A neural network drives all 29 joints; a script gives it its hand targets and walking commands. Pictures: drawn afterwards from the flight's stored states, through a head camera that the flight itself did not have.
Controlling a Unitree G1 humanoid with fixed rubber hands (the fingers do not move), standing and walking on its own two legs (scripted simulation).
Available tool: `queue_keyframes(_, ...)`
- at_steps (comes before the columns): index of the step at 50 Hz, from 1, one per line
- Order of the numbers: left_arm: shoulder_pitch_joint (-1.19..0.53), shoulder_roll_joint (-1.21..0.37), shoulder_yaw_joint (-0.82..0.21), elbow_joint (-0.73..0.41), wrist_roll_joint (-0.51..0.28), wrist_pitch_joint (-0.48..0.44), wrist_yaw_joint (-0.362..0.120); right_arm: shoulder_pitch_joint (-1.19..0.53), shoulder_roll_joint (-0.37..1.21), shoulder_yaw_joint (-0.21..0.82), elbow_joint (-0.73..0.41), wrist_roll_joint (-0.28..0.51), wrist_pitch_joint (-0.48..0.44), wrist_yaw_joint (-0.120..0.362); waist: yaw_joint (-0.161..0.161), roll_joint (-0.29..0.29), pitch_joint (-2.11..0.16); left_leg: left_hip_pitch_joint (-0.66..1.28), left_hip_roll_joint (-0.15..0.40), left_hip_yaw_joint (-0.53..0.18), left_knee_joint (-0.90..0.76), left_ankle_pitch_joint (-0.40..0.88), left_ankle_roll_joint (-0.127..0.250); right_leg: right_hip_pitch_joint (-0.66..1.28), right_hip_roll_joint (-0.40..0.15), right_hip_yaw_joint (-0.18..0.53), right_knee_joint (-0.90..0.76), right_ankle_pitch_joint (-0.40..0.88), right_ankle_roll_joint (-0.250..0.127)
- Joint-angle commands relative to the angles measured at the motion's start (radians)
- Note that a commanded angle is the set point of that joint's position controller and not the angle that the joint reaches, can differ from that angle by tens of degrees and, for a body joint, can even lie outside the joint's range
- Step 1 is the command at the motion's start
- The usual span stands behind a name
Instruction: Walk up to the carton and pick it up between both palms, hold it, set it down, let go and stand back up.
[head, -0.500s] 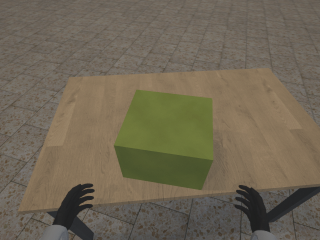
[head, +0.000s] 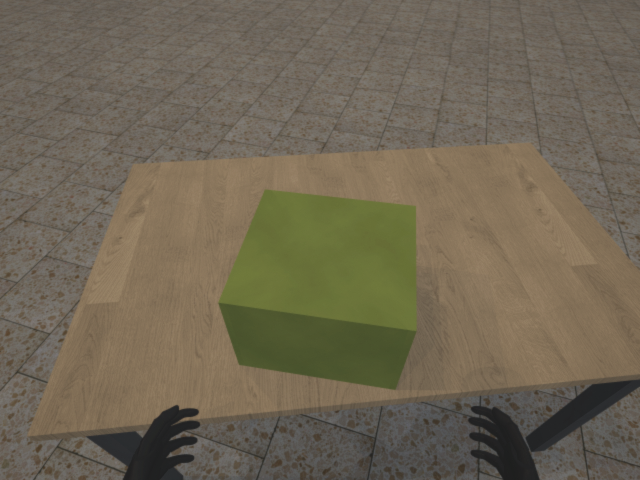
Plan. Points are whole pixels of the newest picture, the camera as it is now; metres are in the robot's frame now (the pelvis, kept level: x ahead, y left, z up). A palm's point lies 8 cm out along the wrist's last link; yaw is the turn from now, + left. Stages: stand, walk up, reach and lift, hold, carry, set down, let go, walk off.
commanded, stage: set down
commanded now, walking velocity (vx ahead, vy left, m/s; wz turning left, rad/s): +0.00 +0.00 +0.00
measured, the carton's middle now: (327, 285) +0.46 +0.03 -0.07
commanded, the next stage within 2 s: let go in 0.42 s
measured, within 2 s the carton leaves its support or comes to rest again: neither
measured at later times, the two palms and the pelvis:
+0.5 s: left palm out of the picture +0.16 +0.22 -0.08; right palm out of the picture +0.16 -0.24 -0.07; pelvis +0.00 -0.01 +0.00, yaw +0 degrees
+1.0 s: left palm out of the picture +0.15 +0.23 -0.08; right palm out of the picture +0.14 -0.25 -0.08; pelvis -0.01 -0.01 +0.00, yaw +0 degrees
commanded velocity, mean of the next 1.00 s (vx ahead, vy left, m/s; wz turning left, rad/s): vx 0.00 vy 0.00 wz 0.00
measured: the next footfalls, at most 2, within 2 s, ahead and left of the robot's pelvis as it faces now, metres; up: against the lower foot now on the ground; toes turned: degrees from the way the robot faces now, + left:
none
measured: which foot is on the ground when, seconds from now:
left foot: down 0.00-1.00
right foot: down 0.00-1.00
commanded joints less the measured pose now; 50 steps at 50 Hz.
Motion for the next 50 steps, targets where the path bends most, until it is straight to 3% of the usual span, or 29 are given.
queue_keyframes(1, -0.067, 0.1, 0.034, -0.079, 0.023, 0.018, 0.019, -0.07, -0.097, -0.036, -0.073, -0.029, 0.006, 0.018, -0.001, 0.053, -0.076, 0.054, -0.032, 0.045, -0.046, 0.298, -0.036, -0.069, 0.008, -0.032, -0.082, 0.111, -0.031)
queue_keyframes(5, -0.075, 0.082, 0.027, -0.1, 0.035, 0.077, 0.042, -0.068, -0.093, -0.05, -0.075, -0.053, 0.043, 0.031, -0.004, 0.066, -0.07, 0.027, -0.024, 0.049, -0.079, 0.243, -0.031, -0.047, 0.009, -0.038, -0.081, 0.069, -0.034)
queue_keyframes(6, -0.066, 0.081, 0.022, -0.103, 0.036, 0.087, 0.044, -0.071, -0.096, -0.053, -0.078, -0.067, 0.05, 0.03, -0.019, 0.053, -0.056, 0.042, -0.028, 0.054, -0.07, 0.265, -0.029, -0.055, 0.008, -0.036, -0.081, 0.108, -0.03)
queue_keyframes(7, -0.073, 0.073, 0.03, -0.14, 0.047, 0.088, 0.054, -0.072, -0.1, -0.057, -0.077, -0.067, 0.048, 0.035, -0.007, 0.073, -0.077, 0.061, -0.026, 0.054, -0.069, 0.307, -0.037, -0.061, 0.014, -0.043, -0.076, 0.13, -0.032)
queue_keyframes(8, -0.065, 0.051, 0.016, -0.111, 0.062, 0.103, 0.058, -0.073, -0.106, -0.056, -0.04, -0.069, 0.057, 0.043, -0.016, 0.073, -0.066, 0.07, -0.027, 0.053, -0.066, 0.31, -0.039, -0.065, 0.016, -0.046, -0.085, 0.117, -0.034)
queue_keyframes(11, -0.06, 0.049, 0.014, -0.156, 0.052, 0.113, 0.071, -0.066, -0.113, -0.06, -0.093, -0.083, 0.066, 0.054, -0.011, 0.039, -0.111, 0.072, -0.025, 0.055, -0.07, 0.327, -0.038, -0.051, 0.018, -0.05, -0.086, 0.125, -0.026)
queue_keyframes(15, -0.018, 0.025, 0.034, -0.103, 0.091, 0.151, 0.066, -0.056, -0.13, -0.062, -0.055, -0.094, 0.083, 0.063, -0.011, 0.035, -0.078, 0.095, -0.038, 0.06, -0.065, 0.37, -0.04, -0.052, 0.021, -0.049, -0.098, 0.182, -0.025)
queue_keyframes(19, -0.085, 0.03, 0.038, -0.111, 0.095, 0.187, 0.075, -0.099, -0.126, -0.081, -0.05, -0.122, 0.111, 0.066, -0.026, 0.007, -0.044, 0.056, -0.043, 0.07, -0.081, 0.273, -0.021, -0.065, 0.007, -0.043, -0.107, 0.127, -0.016)
queue_keyframes(20, -0.08, 0.018, 0.031, -0.107, 0.107, 0.2, 0.083, -0.099, -0.128, -0.079, -0.038, -0.127, 0.121, 0.07, -0.022, 0.027, -0.028, 0.057, -0.037, 0.067, -0.089, 0.251, -0.023, -0.078, 0.009, -0.047, -0.102, 0.106, -0.023)
queue_keyframes(21, -0.079, 0.018, 0.031, -0.114, 0.105, 0.206, 0.085, -0.09, -0.122, -0.075, -0.053, -0.131, 0.125, 0.074, -0.015, 0.007, -0.051, 0.052, -0.039, 0.071, -0.09, 0.238, -0.016, -0.069, 0.006, -0.046, -0.103, 0.099, -0.018)
queue_keyframes(25, -0.072, 0.009, 0.03, -0.166, 0.115, 0.206, 0.108, -0.088, -0.144, -0.084, -0.058, -0.125, 0.105, 0.093, -0.007, 0.028, -0.103, 0.089, -0.032, 0.065, -0.071, 0.324, -0.026, -0.08, 0.017, -0.052, -0.085, 0.167, -0.023)
queue_keyframes(30, -0.054, 0.0, 0.043, -0.164, 0.129, 0.217, 0.099, -0.063, -0.141, -0.066, -0.036, -0.111, 0.104, 0.091, -0.021, 0.011, -0.114, 0.09, -0.048, 0.067, -0.061, 0.341, -0.023, -0.048, -0.004, -0.028, -0.086, 0.28, -0.009)
queue_keyframes(33, -0.058, 0.0, 0.037, -0.165, 0.119, 0.219, 0.095, -0.07, -0.15, -0.072, -0.059, -0.111, 0.102, 0.091, -0.025, 0.001, -0.119, 0.091, -0.046, 0.066, -0.069, 0.322, -0.022, -0.054, 0.004, -0.041, -0.087, 0.261, -0.006)
queue_keyframes(35, -0.055, 0.001, 0.035, -0.161, 0.114, 0.217, 0.096, -0.07, -0.152, -0.07, -0.075, -0.114, 0.097, 0.093, -0.012, -0.014, -0.126, 0.075, -0.047, 0.069, -0.07, 0.288, -0.014, -0.064, 0.006, -0.041, -0.083, 0.221, -0.009)
queue_keyframes(42, -0.072, -0.008, 0.027, -0.184, 0.127, 0.246, 0.104, -0.062, -0.149, -0.085, -0.097, -0.12, 0.132, 0.099, -0.014, 0.013, -0.065, 0.041, -0.036, 0.072, -0.086, 0.23, -0.01, -0.089, 0.002, -0.036, -0.087, 0.134, -0.021)
queue_keyframes(45, -0.073, -0.008, 0.03, -0.188, 0.13, 0.247, 0.107, -0.068, -0.156, -0.084, -0.096, -0.118, 0.137, 0.102, -0.009, 0.021, -0.054, 0.043, -0.035, 0.074, -0.087, 0.229, -0.012, -0.087, 0.003, -0.034, -0.084, 0.13, -0.025)
queue_keyframes(46, 0.044, 0.103, 0.07, -0.067, 0.134, 0.143, 0.12, 0.014, -0.234, -0.092, -0.032, -0.141, 0.23, 0.072, 0.03, 0.104, -0.136, -0.108, 0.035, -0.035, -0.004, 0.41, 0.027, -0.062, -0.076, 0.053, -0.006, 0.296, -0.013)
queue_keyframes(47, 0.066, 0.122, 0.059, -0.059, 0.125, 0.111, 0.12, 0.021, -0.236, -0.091, -0.06, -0.137, 0.265, 0.067, 0.004, 0.055, -0.15, -0.102, 0.055, -0.049, -0.019, 0.336, 0.034, -0.053, -0.096, 0.065, -0.002, 0.278, -0.01)
queue_keyframes(48, 0.034, 0.115, 0.06, -0.061, 0.129, 0.088, 0.117, 0.025, -0.227, -0.095, -0.068, -0.135, 0.28, 0.068, -0.013, 0.01, -0.175, -0.052, 0.069, -0.058, -0.014, 0.357, 0.04, -0.059, -0.097, 0.064, 0.012, 0.326, -0.01)
queue_keyframes(50, 0.019, 0.082, 0.05, -0.067, 0.123, 0.067, 0.111, 0.031, -0.233, -0.099, -0.074, -0.135, 0.291, 0.071, -0.021, 0.011, -0.183, -0.057, 0.076, -0.067, -0.013, 0.315, 0.038, -0.075, -0.102, 0.064, 0.01, 0.283, -0.008)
